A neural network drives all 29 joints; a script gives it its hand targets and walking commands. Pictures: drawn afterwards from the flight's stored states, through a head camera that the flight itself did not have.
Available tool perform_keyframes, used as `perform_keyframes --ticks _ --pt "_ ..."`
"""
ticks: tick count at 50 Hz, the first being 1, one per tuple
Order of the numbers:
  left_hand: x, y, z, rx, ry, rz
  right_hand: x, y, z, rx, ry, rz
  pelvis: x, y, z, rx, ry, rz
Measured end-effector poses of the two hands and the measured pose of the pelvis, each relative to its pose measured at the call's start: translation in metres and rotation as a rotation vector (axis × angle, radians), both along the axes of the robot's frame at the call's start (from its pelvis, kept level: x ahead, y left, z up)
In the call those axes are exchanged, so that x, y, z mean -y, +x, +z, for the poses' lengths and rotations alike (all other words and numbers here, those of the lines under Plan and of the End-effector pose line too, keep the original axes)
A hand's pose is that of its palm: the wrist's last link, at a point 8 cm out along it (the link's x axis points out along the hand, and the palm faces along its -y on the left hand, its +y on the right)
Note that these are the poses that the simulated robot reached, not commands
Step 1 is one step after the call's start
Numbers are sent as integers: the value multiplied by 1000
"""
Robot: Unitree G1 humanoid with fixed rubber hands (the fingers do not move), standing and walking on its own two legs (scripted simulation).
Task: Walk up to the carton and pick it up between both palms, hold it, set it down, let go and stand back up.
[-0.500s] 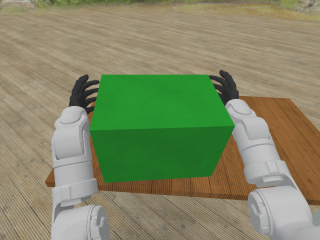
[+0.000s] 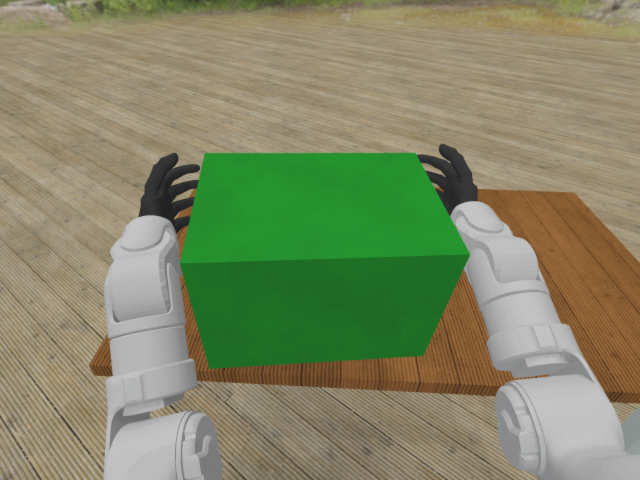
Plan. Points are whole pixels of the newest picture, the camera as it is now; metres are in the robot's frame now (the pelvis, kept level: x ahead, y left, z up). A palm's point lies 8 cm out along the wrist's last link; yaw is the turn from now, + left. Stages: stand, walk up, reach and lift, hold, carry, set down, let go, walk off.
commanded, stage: hold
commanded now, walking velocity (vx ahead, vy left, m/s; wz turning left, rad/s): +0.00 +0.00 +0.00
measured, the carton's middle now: (316, 256) +0.33 +0.00 +0.17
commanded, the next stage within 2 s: set down in 0.78 s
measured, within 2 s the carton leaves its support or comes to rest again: neither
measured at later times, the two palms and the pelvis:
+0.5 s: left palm (156, 219) +0.36 +0.18 +0.22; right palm (451, 199) +0.36 -0.17 +0.23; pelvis +0.00 +0.00 +0.00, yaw +1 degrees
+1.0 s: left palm (153, 200) +0.36 +0.18 +0.24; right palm (454, 189) +0.37 -0.17 +0.24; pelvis +0.01 +0.00 +0.00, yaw +0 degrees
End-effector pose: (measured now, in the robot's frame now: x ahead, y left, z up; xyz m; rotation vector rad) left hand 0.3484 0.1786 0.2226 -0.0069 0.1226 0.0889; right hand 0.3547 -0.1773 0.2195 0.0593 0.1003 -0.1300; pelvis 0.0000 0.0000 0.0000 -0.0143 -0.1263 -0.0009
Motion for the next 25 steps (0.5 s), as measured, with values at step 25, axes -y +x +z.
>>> perform_keyframes --ticks 25 --pt "-6 7 -1 -2 -7 3 -6 9 7 -2 -22 6 2 1 1 -22 0 11"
